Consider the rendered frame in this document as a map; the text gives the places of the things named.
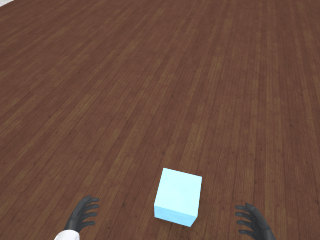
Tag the left robot forearm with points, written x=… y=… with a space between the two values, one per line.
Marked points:
x=68 y=235

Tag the right robot hand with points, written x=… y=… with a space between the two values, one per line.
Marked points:
x=261 y=230

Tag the carton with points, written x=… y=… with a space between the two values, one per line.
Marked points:
x=177 y=198

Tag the left robot hand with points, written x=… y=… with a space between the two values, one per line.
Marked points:
x=75 y=221

